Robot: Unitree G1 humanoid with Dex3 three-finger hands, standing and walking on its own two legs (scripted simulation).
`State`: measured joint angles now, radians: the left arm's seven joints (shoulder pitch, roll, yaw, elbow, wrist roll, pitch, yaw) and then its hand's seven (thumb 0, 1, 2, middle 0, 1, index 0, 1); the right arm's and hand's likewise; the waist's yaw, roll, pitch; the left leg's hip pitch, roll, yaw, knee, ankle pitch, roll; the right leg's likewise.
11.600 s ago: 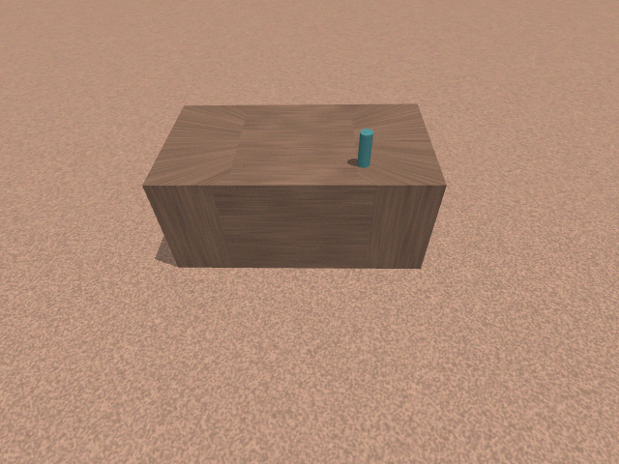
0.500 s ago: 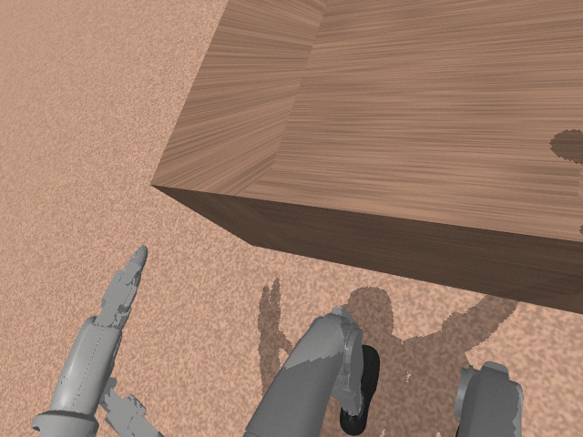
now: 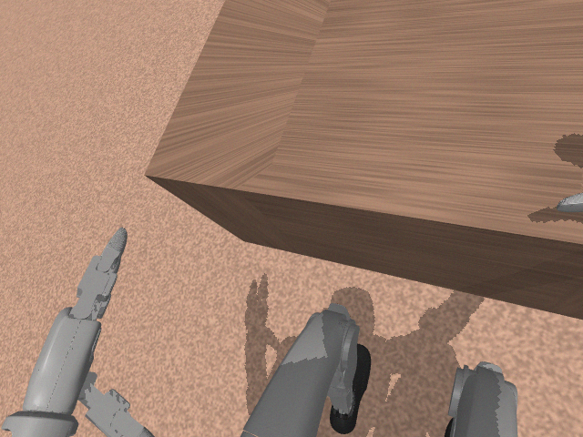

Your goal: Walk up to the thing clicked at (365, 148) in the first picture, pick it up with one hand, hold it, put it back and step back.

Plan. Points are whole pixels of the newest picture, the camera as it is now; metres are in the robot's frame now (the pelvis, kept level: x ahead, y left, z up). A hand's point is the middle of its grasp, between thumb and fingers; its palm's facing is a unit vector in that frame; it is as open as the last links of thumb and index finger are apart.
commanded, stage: close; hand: right
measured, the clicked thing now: out of the picture +0.56 -0.21 -0.03
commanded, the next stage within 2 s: settle in 0.88 s
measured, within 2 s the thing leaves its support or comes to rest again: leaves its support in 1.26 s
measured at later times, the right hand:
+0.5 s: hand out of the picture +0.56 -0.19 -0.04, palm faces +0.14 +0.99 +0.00, open 14.9 cm
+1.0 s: hand out of the picture +0.56 -0.20 -0.04, palm faces +0.16 +0.99 +0.00, open 6.5 cm
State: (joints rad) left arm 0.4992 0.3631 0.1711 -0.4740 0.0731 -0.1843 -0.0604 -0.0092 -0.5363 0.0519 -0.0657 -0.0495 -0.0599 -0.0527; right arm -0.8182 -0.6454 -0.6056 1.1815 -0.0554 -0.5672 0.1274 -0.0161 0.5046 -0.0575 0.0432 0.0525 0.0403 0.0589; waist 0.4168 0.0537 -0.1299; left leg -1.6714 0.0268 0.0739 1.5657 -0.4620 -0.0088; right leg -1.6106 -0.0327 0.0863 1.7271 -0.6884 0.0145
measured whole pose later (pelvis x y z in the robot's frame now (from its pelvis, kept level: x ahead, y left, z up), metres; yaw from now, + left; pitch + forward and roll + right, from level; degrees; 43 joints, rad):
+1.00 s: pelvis +0.00 +0.00 +0.00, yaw +0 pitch +33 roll +4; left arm 0.49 0.35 0.14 -0.50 0.07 -0.15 -0.07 -0.01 -0.55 0.06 -0.06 -0.05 -0.05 -0.05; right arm -0.87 -0.67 -0.62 1.20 -0.08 -0.55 0.10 -0.01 -0.09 -0.68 1.05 0.88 1.05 0.88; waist 0.43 0.05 -0.12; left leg -1.69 0.02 0.07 1.57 -0.46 0.00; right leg -1.62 -0.04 0.08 1.72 -0.69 0.02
